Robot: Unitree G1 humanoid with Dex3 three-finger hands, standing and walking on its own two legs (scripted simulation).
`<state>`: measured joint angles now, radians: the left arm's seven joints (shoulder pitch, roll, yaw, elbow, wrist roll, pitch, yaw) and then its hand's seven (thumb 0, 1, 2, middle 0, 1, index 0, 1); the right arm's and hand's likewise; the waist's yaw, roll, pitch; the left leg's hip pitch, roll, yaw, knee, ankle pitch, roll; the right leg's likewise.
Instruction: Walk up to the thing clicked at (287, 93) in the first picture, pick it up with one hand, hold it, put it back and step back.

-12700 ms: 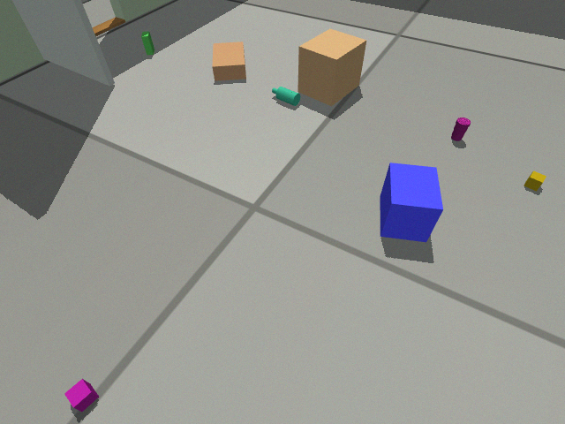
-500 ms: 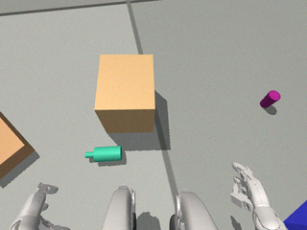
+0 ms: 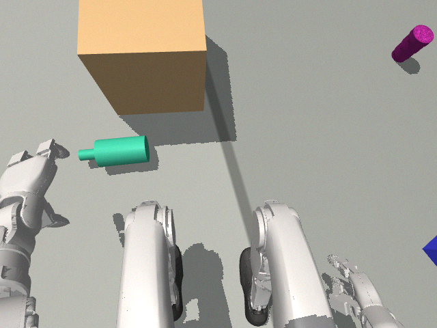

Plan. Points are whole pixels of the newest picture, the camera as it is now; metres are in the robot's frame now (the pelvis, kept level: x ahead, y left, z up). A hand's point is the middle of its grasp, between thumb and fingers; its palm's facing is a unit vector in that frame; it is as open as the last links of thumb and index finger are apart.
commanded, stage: rise first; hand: left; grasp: from above
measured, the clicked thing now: (114, 152) +0.50 +0.31 -0.39
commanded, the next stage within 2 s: none
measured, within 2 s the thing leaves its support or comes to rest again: neither
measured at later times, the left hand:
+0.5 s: hand (71, 170) +0.40 +0.34 -0.22, palm faces -0.47 -0.10 -0.88, open 14.3 cm
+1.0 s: hand (83, 164) +0.43 +0.33 -0.26, palm faces -0.46 -0.05 -0.89, open 14.2 cm
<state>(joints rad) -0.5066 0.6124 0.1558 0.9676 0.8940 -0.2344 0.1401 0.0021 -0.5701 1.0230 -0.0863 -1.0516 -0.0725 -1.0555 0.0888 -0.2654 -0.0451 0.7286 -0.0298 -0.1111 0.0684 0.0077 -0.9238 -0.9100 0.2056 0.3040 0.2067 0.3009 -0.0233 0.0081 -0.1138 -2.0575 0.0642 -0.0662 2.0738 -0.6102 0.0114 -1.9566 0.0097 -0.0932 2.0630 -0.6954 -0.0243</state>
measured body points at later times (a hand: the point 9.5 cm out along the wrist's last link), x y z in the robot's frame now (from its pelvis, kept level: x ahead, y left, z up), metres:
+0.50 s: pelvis +0.00 +0.01 -0.06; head +0.23 +0.07 +0.32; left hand +0.42 +0.34 -0.17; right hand +0.09 -0.27 -0.18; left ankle +0.10 +0.12 -0.39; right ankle +0.09 -0.11 -0.39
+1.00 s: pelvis +0.01 +0.01 -0.09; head +0.25 +0.07 +0.29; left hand +0.45 +0.33 -0.21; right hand +0.09 -0.27 -0.21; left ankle +0.10 +0.12 -0.39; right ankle +0.09 -0.11 -0.39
